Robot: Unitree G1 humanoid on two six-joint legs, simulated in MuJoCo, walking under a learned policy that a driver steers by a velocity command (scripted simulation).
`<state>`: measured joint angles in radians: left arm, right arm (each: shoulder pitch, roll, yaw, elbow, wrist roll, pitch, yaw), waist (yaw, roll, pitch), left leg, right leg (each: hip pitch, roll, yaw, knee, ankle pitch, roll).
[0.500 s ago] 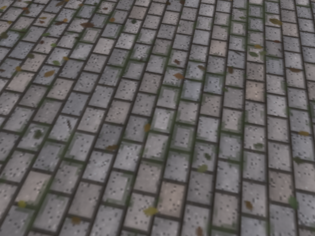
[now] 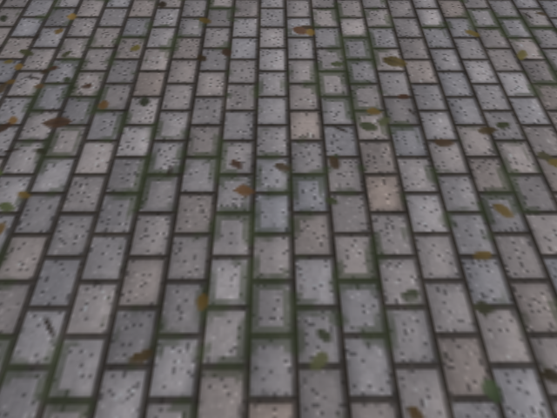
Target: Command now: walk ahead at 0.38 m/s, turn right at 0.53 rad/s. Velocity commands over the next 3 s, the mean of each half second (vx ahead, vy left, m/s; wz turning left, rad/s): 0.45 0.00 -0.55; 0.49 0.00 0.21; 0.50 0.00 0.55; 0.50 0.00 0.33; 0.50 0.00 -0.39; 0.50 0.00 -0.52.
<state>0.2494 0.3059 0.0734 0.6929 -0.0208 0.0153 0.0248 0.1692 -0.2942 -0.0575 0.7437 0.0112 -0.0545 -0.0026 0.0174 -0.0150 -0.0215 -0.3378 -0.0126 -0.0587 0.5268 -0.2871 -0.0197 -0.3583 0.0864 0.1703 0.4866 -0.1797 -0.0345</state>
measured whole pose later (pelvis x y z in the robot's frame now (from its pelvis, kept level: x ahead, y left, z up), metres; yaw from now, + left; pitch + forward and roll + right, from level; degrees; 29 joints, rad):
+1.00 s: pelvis +0.49 -0.12 -0.02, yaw -7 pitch +2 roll -2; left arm 0.32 0.29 0.08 0.83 -0.01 -0.04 0.01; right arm 0.10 -0.26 -0.04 0.69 0.02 -0.05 0.06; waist 0.05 0.02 0.03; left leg -0.55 0.02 0.05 0.59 -0.08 0.10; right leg 0.11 0.00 -0.23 0.36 -0.47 0.01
